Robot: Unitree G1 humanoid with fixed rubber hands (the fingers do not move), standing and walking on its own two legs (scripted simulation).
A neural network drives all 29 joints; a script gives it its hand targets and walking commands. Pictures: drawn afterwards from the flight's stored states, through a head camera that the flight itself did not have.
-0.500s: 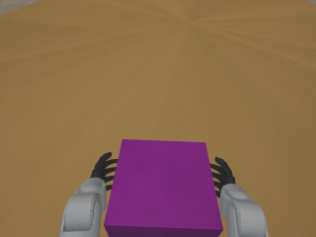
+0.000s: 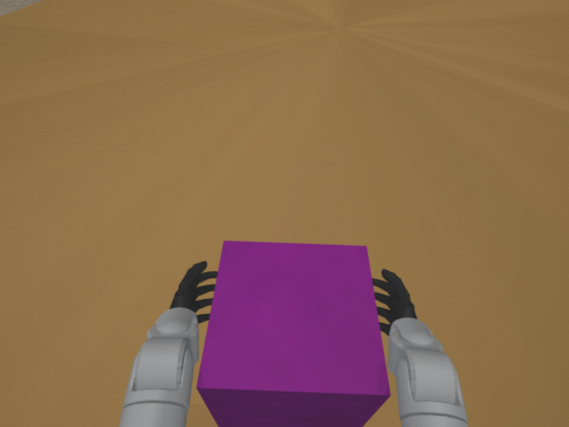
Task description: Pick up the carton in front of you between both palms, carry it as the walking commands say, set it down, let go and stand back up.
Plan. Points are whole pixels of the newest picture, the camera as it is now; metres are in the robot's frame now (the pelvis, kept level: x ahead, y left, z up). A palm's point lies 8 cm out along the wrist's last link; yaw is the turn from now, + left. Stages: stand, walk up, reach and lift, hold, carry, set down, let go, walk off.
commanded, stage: carry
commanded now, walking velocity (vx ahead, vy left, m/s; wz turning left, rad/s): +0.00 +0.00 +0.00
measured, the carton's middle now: (290, 344) +0.29 +0.00 -0.04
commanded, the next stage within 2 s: hold in 0.86 s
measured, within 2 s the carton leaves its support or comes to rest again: neither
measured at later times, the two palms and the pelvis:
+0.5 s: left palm (178, 328) +0.26 +0.15 +0.04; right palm (402, 338) +0.26 -0.15 +0.04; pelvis -0.02 +0.00 +0.00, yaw +0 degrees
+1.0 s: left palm (169, 343) +0.24 +0.16 +0.04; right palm (401, 352) +0.24 -0.14 +0.04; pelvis -0.03 +0.01 +0.01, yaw +1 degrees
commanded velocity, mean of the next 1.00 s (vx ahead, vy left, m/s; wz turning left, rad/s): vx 0.00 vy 0.00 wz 0.00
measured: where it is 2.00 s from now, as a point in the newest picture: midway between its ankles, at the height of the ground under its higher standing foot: outside the picture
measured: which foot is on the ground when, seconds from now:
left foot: down 0.00-1.00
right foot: down 0.00-1.00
